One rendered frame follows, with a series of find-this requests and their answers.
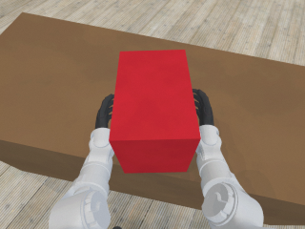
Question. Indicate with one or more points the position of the robot left upper arm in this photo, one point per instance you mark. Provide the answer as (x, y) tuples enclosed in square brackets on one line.
[(86, 210)]

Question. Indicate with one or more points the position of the robot right forearm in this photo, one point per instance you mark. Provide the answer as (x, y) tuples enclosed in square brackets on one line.
[(211, 164)]

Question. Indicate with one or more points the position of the carton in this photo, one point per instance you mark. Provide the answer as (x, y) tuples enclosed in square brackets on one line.
[(154, 126)]

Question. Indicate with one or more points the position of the pedestal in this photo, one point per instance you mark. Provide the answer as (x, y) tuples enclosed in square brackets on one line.
[(55, 74)]

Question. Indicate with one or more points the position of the robot left hand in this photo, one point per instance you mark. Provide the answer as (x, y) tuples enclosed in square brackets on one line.
[(103, 117)]

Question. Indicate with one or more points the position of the robot right upper arm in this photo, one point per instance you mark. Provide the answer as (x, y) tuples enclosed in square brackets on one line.
[(226, 207)]

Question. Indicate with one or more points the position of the robot left forearm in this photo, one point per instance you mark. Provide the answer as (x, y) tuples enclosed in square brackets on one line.
[(97, 168)]

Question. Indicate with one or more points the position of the robot right hand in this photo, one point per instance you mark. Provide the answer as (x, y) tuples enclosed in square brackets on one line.
[(204, 111)]

